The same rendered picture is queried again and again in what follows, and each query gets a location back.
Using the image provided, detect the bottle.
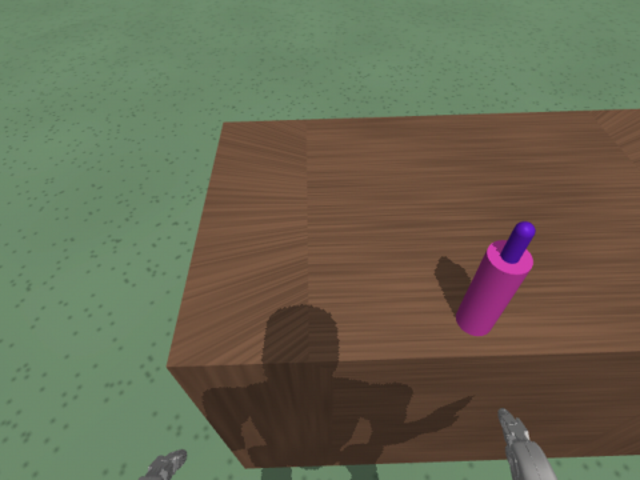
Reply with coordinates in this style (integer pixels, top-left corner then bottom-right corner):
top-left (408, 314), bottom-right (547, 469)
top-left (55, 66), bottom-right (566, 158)
top-left (456, 221), bottom-right (535, 336)

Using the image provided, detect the left robot hand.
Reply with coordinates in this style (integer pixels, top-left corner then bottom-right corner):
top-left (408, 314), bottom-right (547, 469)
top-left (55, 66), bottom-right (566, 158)
top-left (138, 449), bottom-right (187, 480)

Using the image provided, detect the right robot hand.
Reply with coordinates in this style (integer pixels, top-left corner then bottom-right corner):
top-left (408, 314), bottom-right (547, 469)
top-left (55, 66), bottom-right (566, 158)
top-left (498, 408), bottom-right (558, 480)

